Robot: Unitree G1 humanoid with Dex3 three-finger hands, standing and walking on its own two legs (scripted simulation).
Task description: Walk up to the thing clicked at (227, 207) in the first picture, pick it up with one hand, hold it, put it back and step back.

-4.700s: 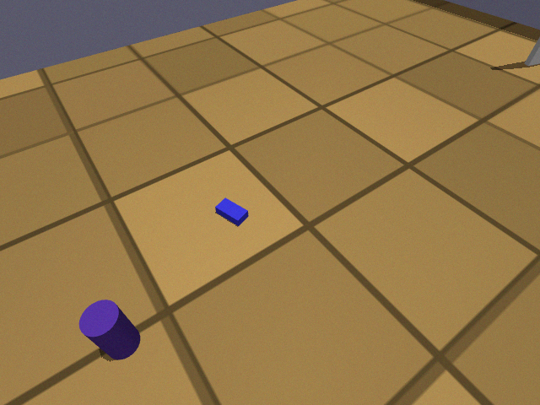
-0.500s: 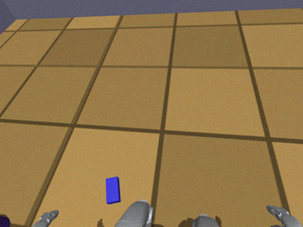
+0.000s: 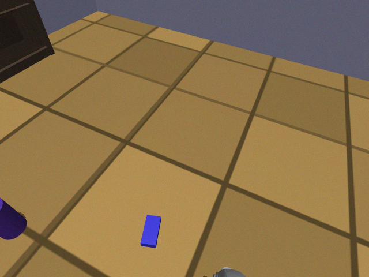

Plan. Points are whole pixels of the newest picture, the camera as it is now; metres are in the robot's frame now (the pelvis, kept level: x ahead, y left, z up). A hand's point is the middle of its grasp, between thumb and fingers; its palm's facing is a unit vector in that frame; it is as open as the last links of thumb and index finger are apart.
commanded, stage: walk up
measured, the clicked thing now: (151, 230) +0.47 +0.15 -0.73
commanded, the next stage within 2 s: none
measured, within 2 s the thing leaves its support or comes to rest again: neither
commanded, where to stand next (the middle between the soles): +0.09 -0.03 m, yaw +6 degrees
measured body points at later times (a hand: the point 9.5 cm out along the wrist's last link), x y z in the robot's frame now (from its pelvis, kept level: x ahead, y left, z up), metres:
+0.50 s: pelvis +0.00 +0.07 +0.00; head +0.05 +0.04 +0.45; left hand +0.18 +0.36 -0.09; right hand +0.04 -0.28 -0.11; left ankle +0.08 +0.15 -0.72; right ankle +0.06 -0.12 -0.70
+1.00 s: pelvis +0.00 +0.04 +0.01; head +0.00 +0.01 +0.46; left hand +0.29 +0.19 -0.08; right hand -0.23 -0.22 -0.11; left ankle +0.09 +0.13 -0.68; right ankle -0.10 -0.05 -0.72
